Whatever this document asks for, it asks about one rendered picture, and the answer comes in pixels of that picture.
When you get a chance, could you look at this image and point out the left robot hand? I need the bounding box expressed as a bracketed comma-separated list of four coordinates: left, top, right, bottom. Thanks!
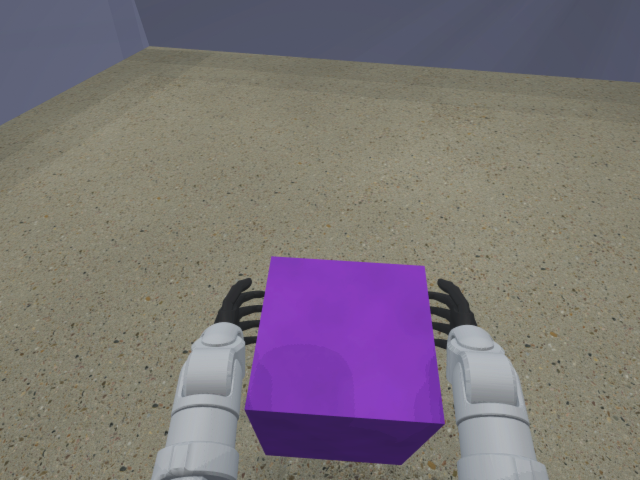
[214, 278, 265, 345]

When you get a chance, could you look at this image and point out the robot left forearm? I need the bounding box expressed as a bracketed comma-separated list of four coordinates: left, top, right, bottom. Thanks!
[151, 322, 245, 480]

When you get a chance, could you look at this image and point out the robot right forearm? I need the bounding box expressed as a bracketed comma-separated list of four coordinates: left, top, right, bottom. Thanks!
[446, 325, 549, 480]

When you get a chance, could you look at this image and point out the carton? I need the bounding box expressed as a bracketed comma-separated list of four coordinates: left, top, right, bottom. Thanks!
[244, 256, 445, 465]

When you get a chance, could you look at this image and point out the right robot hand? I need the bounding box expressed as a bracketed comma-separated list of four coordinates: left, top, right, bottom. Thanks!
[428, 279, 478, 350]

